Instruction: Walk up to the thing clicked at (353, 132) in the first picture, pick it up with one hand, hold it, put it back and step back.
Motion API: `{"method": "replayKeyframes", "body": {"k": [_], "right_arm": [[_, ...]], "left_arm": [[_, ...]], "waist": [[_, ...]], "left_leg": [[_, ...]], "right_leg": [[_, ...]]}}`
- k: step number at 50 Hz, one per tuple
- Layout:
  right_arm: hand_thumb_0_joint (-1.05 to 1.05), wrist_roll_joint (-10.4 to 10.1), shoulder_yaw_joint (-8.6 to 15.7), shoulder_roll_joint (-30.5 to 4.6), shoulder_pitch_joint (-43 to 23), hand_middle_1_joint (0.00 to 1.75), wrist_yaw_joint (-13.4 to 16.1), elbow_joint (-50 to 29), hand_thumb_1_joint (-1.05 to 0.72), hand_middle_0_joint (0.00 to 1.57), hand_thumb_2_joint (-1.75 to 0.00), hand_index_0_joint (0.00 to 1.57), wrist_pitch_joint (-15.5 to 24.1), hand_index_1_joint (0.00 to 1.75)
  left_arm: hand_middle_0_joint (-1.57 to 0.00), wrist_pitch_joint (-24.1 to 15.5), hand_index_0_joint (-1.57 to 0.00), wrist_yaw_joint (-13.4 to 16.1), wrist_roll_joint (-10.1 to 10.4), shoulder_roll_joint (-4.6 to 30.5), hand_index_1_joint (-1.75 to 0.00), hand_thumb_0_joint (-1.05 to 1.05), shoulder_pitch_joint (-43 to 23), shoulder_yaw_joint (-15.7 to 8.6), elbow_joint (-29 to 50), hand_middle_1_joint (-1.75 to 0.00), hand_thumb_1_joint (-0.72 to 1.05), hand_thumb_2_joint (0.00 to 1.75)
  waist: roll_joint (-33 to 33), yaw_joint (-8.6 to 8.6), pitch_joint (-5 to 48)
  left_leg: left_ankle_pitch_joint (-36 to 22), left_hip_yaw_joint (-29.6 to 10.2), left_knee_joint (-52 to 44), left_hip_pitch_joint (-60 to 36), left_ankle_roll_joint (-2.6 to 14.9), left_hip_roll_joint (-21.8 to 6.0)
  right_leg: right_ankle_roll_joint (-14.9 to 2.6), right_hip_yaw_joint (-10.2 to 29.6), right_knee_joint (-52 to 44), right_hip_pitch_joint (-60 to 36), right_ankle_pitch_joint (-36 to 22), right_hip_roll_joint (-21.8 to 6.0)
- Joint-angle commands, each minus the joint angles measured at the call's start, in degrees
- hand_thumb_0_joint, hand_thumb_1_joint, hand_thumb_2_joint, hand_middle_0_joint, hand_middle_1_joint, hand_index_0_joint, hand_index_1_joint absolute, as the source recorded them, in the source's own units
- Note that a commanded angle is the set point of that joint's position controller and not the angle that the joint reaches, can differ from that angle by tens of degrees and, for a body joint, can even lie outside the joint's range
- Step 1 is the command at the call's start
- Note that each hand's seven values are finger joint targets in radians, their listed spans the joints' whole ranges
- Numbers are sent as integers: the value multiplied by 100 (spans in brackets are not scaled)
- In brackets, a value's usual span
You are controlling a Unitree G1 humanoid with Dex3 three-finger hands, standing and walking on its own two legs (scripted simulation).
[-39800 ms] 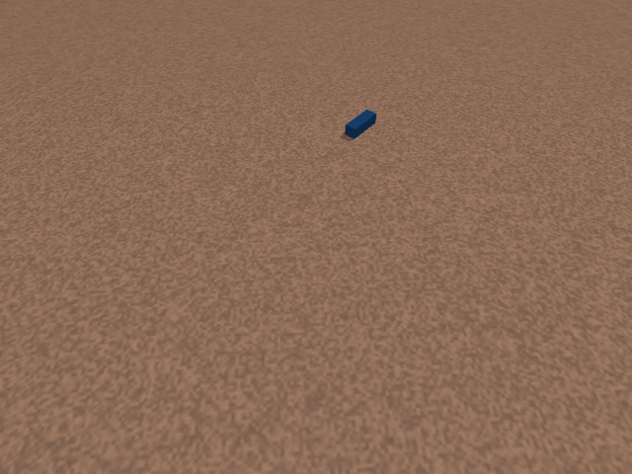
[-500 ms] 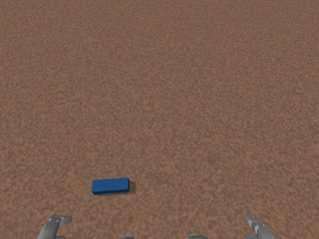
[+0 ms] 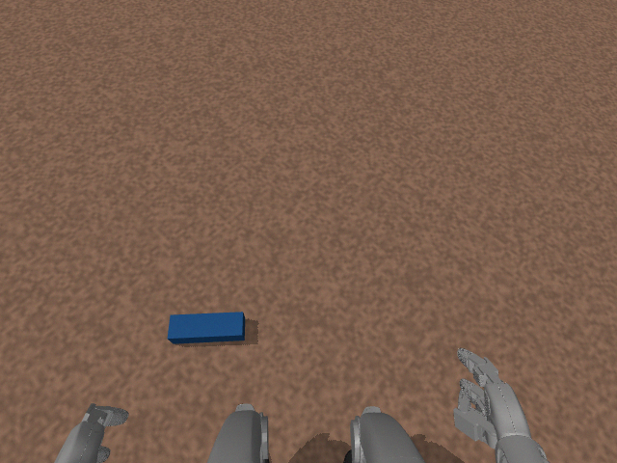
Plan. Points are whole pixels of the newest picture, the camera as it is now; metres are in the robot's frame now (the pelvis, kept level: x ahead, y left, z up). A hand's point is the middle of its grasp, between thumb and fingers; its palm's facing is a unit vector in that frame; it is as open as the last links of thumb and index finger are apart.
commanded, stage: rise first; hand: left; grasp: from above
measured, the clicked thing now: (208, 327) +0.47 +0.27 -0.65
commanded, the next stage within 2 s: none
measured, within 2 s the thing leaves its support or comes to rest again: neither
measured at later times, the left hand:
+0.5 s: hand (152, 382) +0.27 +0.30 -0.34, palm faces -0.50 -0.36 -0.79, open 14.1 cm
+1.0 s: hand (171, 349) +0.36 +0.31 -0.45, palm faces -0.49 -0.03 -0.87, open 14.2 cm
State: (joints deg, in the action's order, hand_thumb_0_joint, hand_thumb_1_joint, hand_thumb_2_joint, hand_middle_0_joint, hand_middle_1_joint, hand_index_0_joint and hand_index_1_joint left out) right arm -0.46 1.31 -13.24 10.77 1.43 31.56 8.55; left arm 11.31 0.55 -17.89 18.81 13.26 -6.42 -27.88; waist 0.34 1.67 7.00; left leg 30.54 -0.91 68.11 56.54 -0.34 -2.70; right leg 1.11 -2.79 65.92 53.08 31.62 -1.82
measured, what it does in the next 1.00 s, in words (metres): lowers itself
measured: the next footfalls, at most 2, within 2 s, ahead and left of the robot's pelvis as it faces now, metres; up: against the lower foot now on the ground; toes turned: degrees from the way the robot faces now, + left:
none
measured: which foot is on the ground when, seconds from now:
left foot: down 0.00-1.00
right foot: down 0.00-1.00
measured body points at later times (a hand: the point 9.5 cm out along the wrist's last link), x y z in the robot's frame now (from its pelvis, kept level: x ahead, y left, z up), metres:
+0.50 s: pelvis -0.07 -0.01 -0.21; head +0.14 +0.01 +0.19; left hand +0.30 +0.32 -0.30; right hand +0.08 -0.28 -0.34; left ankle +0.02 +0.12 -0.64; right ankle +0.00 -0.14 -0.64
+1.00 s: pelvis -0.09 +0.01 -0.31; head +0.14 +0.05 +0.07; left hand +0.38 +0.31 -0.40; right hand -0.04 -0.28 -0.42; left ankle +0.01 +0.12 -0.64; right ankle +0.00 -0.14 -0.64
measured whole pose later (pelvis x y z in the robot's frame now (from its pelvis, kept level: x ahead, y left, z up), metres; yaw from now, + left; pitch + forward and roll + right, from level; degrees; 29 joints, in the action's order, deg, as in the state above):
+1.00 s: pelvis -0.09 +0.01 -0.31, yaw -7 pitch +34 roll -8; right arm 4.7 0.1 -15.3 7.7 -5.3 42.8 0.3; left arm -19.1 12.7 -69.1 45.8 -45.4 -8.6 -70.4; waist -0.8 8.2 4.0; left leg 36.7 -6.7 130.4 127.9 0.7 -2.9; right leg 1.7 -4.0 126.8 121.9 38.7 -0.7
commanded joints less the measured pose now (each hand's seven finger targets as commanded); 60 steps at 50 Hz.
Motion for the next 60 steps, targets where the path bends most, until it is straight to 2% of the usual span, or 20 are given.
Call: {"method": "replayKeyframes", "body": {"k": [1,6,8,9,11,12,16,18,20,21,25,26,29,31,36,38,44,49,55,60], "right_arm": [[0,49,366,-916,-86,30,42,-575,-92,20,-90,20,391,30],[0,40,475,-1082,-129,30,-81,-431,-92,20,-90,20,527,30],[0,27,505,-1159,-134,30,-111,-347,-92,20,-91,20,528,30],[0,13,517,-1207,-137,30,-126,-293,-94,20,-91,20,505,30],[0,-15,521,-1258,-143,30,-169,-216,-96,20,-91,20,434,30],[0,-21,537,-1291,-174,30,-181,-177,-95,20,-91,20,401,30],[0,-33,582,-1278,-40,30,-242,47,-95,20,-91,20,251,30],[0,3,617,-1301,37,30,-274,149,-93,20,-91,20,194,30],[0,17,631,-1279,123,30,-300,267,-93,20,-91,20,143,30],[0,44,619,-1287,150,30,-309,330,-93,20,-91,20,131,30],[0,117,595,-1321,282,30,-336,477,-93,20,-91,20,11,30],[0,131,599,-1344,280,30,-338,500,-91,20,-90,20,-15,30],[0,195,545,-1369,334,30,-375,597,-88,20,-90,20,-106,30],[0,238,509,-1414,341,30,-398,626,-86,20,-89,20,-197,30],[0,322,448,-1477,473,30,-470,740,-88,20,-90,20,-454,30],[0,369,430,-1503,498,30,-498,786,-88,20,-90,20,-536,30],[0,485,376,-1562,551,30,-553,881,-89,20,-90,20,-698,30],[0,583,286,-1559,594,30,-614,921,-90,20,-90,20,-789,30],[0,720,170,-1634,619,30,-666,979,-90,20,-90,20,-894,30],[0,830,73,-1623,614,30,-716,998,-90,20,-90,20,-911,30]], "left_arm": [[-8,-530,-8,153,-481,1344,-106,0,-907,-531,150,-105,-61,99],[-9,-1263,-8,152,-1068,1410,-107,0,-1508,-316,16,-106,-60,99],[-10,-1512,-9,239,-1339,1759,-107,0,-1976,-448,45,-106,-60,100],[-11,-1589,-10,314,-1481,1997,-107,0,-1931,-633,-77,-106,-61,100],[-11,-1697,-10,435,-1730,2100,-108,0,-1977,-672,-371,-107,-61,102],[-9,-1746,-9,513,-1852,2396,-109,0,-2251,-824,-217,-108,-61,102],[-9,-1795,-8,582,-2235,2475,-109,0,-3217,-700,-844,-108,-61,103],[-8,-1874,-8,564,-2390,2809,-109,0,-3779,-778,-984,-110,-59,100],[-8,-1976,-8,498,-2606,2764,-109,0,-4131,-593,-1501,-108,-60,102],[-8,-2078,-9,476,-2725,3024,-109,0,-4449,-653,-1579,-109,-58,100],[-9,-2470,-9,434,-3184,3422,-108,0,-5302,-616,-1820,-108,-59,102],[-8,-2566,-8,462,-3275,3573,-107,0,-5436,-675,-1876,-107,-57,102],[-5,-2825,-6,592,-3590,3768,-106,0,-5895,-679,-2070,-106,-54,103],[-4,-2921,-5,738,-3828,4044,-105,0,-6024,-831,-2253,-106,-53,103],[-5,-3007,-5,1135,-4350,4212,-103,0,-6436,-853,-2720,-104,-54,104],[-5,-3007,-5,1246,-4496,4309,-103,0,-6705,-861,-2778,-103,-54,103],[-5,-3021,-5,1408,-4863,4302,-99,0,-7262,-535,-3213,-99,-56,104],[-6,-3147,-5,1481,-5121,4475,-99,0,-7501,-451,-3557,-98,-55,103],[-6,-3322,-5,1679,-5434,4784,-99,0,-7829,-591,-3733,-99,-55,102],[-6,-3264,-6,1895,-5462,4832,-101,0,-7904,-650,-4111,-101,-54,101]], "waist": [[336,150,1248],[524,120,2160],[693,86,2486],[690,-52,2714],[643,-70,2902],[790,-118,3119],[534,-43,3376],[433,-25,3620],[182,77,3554],[164,36,3537],[191,122,3702],[213,56,3763],[538,79,3775],[721,60,3683],[1056,173,3599],[1196,243,3684],[1328,506,3369],[1260,576,3283],[1514,677,3389],[1410,759,3364]], "left_leg": [[-1262,-27,-32,-302,87,168],[-1084,-107,841,330,72,203],[-985,-169,1154,594,44,185],[-1099,-182,1309,640,45,178],[-1400,-211,1622,879,61,177],[-1505,-204,1797,955,60,180],[-1219,-118,2374,1701,129,202],[-1062,-33,2745,2040,175,204],[-698,7,3047,2575,200,202],[-509,38,3203,2849,209,206],[-122,49,3621,3296,215,179],[-2,35,3662,3321,207,174],[160,-38,3831,3382,179,156],[253,-105,3896,3486,171,146],[369,-243,4035,3579,147,143],[252,-293,4146,3486,136,140],[362,-376,4440,3729,143,146],[294,-262,4812,4095,181,196],[-41,-331,5104,3950,142,160],[-249,-238,5362,4163,199,159]], "right_leg": [[-217,66,83,575,-1137,210],[-235,88,1126,1607,-967,207],[-249,93,1532,2022,-890,203],[-260,90,1715,2155,-929,206],[-275,52,2051,2479,-1102,213],[-279,64,2214,2606,-1184,205],[-270,51,2490,2998,-1001,239],[-242,77,2602,3027,-929,240],[-229,73,2733,3196,-678,256],[-214,84,2821,3209,-536,247],[-217,36,3134,3512,-188,270],[-232,6,3203,3652,-23,287],[-274,-101,3545,4085,138,322],[-292,-175,3763,4369,212,333],[-333,-380,4214,4956,275,365],[-334,-411,4378,5136,169,337],[-341,-487,4687,5651,202,318],[-328,-464,4770,5650,171,343],[-322,-550,5089,5828,-97,369],[-281,-569,5128,5756,-271,409]]}}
